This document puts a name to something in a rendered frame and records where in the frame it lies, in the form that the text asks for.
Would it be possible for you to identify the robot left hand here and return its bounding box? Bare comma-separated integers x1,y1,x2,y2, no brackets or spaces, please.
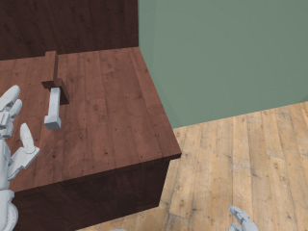
0,85,39,191

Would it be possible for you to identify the left robot forearm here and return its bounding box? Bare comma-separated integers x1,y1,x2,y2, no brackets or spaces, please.
0,190,18,231

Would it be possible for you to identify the robot right hand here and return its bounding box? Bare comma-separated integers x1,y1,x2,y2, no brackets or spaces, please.
229,205,259,231

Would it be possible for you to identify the counter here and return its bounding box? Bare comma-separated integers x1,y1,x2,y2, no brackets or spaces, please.
0,0,182,231

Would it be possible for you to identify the tap lever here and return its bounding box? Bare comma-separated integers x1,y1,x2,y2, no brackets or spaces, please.
44,88,62,130

